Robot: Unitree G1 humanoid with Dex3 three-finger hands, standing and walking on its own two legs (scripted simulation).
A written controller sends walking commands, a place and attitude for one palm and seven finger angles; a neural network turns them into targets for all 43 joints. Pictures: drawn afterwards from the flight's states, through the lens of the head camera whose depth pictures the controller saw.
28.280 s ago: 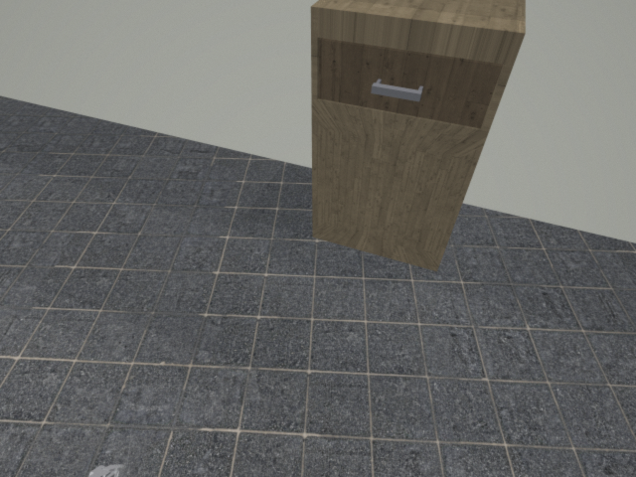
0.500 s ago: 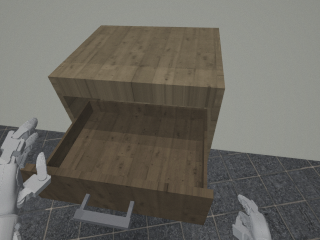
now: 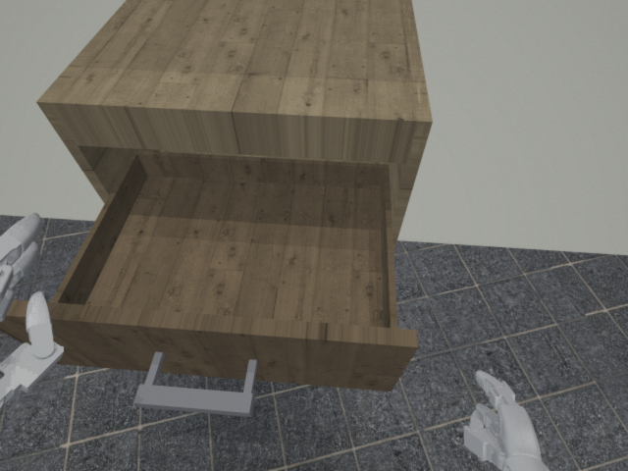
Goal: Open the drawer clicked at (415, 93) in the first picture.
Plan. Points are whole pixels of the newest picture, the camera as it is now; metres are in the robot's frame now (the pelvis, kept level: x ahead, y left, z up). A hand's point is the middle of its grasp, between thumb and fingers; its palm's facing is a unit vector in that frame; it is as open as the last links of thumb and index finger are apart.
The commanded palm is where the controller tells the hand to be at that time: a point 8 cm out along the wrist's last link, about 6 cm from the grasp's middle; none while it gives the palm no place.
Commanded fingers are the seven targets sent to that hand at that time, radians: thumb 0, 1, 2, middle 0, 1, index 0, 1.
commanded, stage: step back with the hand held close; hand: left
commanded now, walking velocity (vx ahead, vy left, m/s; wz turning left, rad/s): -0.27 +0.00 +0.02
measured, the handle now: (200, 382) +0.23 +0.16 -0.02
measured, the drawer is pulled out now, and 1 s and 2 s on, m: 0.28 0.28 0.28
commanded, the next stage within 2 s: stop stepping back and stand still in 1.00 s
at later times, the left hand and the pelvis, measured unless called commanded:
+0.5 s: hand out of the picture +0.14 +0.25 +0.16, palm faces +0.38 -0.79 -0.48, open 7.4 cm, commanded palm +0.07 +0.29 +0.18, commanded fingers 0.00 0.90 0.90 -0.20 -0.30 -0.20 -0.30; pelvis -0.05 +0.00 -0.01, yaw +1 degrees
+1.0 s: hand out of the picture +0.07 +0.21 +0.17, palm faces +0.29 -0.84 -0.45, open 7.4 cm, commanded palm +0.01 +0.26 +0.18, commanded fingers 0.00 0.90 0.90 -0.20 -0.30 -0.20 -0.30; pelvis -0.13 -0.01 +0.00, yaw -2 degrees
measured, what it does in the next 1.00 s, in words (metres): walks backwards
